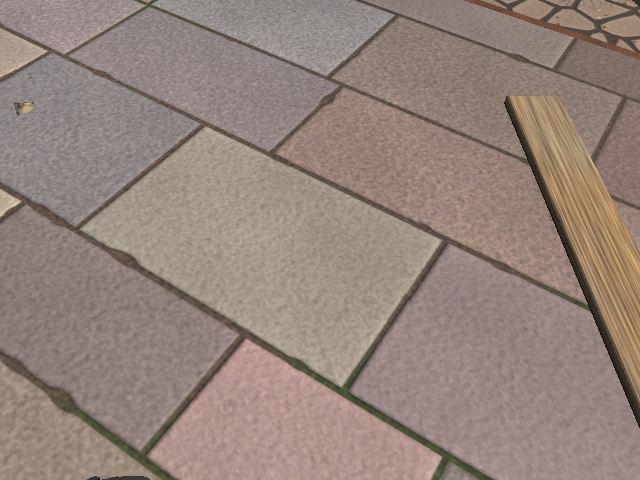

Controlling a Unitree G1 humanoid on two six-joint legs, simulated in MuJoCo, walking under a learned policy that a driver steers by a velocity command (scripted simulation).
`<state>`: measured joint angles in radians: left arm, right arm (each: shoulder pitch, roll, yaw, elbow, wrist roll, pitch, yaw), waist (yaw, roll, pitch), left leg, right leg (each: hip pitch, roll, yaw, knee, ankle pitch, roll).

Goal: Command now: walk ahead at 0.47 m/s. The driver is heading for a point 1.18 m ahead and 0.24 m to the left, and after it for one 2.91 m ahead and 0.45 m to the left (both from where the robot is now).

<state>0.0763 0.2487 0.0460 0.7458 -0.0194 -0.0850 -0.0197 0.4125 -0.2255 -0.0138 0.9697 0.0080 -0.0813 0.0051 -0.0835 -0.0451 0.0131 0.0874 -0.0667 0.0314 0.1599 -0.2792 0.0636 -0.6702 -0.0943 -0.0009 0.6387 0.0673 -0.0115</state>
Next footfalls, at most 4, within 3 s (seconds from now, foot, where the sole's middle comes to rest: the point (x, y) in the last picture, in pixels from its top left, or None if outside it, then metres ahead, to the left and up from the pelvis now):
0.14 right None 0.28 -0.13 -0.78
0.68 left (240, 444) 0.57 0.12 -0.78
1.22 right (337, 312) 0.88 -0.11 -0.78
1.76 left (210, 248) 1.10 0.20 -0.78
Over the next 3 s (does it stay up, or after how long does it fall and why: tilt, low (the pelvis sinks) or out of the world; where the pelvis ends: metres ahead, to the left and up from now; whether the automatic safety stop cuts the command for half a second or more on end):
stays up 1.21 0.16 -0.01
